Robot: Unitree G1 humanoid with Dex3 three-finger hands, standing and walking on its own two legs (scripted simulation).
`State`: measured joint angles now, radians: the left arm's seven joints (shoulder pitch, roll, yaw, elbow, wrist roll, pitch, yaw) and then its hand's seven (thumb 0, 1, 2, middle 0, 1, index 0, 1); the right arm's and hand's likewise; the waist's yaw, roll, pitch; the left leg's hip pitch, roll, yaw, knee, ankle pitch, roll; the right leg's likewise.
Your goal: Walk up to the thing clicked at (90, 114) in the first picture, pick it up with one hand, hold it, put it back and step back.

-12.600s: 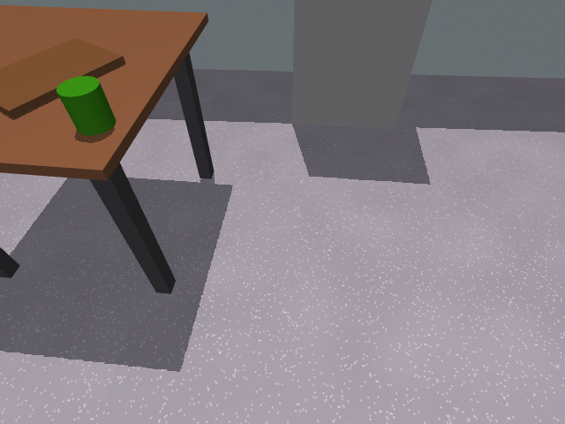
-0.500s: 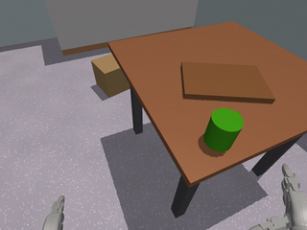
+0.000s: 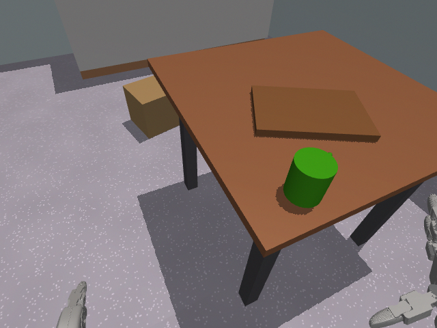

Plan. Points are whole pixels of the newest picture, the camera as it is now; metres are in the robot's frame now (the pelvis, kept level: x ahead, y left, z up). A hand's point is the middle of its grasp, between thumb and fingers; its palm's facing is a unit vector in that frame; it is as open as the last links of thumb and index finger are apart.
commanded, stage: rise first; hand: right
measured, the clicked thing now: (312, 174) +0.43 -0.22 +0.03
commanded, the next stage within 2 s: go down in 0.50 s
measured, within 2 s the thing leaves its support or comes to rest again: neither
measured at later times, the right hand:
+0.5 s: hand (422, 258) +0.18 -0.27 +0.13, palm faces +0.39 +0.81 -0.43, open 17.5 cm
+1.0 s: hand (431, 242) +0.20 -0.29 +0.14, palm faces +0.39 +0.83 -0.39, open 17.6 cm
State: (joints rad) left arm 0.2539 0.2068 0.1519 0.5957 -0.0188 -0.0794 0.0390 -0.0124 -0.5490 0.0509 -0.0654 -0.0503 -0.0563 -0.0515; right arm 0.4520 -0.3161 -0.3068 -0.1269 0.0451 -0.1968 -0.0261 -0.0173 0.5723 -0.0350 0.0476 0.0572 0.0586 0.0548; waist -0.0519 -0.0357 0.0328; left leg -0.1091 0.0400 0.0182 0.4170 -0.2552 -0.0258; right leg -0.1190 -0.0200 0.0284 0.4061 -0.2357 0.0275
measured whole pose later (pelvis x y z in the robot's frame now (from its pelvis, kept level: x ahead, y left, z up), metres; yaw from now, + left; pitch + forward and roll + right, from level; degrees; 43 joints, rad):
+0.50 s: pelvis -0.01 +0.00 +0.00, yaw +0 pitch -4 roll +0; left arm 0.24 0.21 0.18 0.63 -0.02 -0.11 0.04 -0.01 -0.54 0.07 -0.06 -0.06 -0.06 -0.06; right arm 0.42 -0.34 -0.37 -0.18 0.04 -0.29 -0.02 -0.02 0.57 -0.04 0.05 0.06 0.06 0.06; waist -0.05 -0.04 0.05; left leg -0.12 0.04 0.02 0.42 -0.24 -0.02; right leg -0.12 -0.02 0.03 0.40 -0.21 0.03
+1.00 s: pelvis -0.01 +0.00 +0.00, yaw +0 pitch -3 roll +0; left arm 0.21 0.20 0.17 0.66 0.01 -0.10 0.06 -0.01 -0.52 0.05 -0.06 -0.05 -0.06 -0.04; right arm 0.33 -0.35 -0.47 -0.10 0.08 -0.34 0.09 -0.02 0.58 -0.07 0.03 0.06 0.05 0.06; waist -0.04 -0.02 0.01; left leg -0.14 0.04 0.02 0.45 -0.26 -0.03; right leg -0.16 -0.02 0.03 0.44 -0.24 0.02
